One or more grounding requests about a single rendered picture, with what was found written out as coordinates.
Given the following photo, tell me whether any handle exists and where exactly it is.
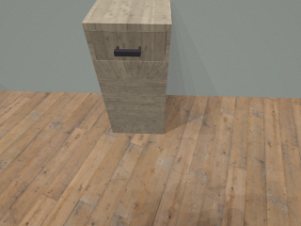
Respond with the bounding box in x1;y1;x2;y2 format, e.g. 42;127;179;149
114;46;141;57

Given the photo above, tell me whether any cabinet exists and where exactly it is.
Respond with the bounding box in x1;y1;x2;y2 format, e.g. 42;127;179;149
82;0;172;135

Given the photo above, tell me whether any drawer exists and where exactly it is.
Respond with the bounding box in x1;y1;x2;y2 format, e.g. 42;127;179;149
89;29;166;61

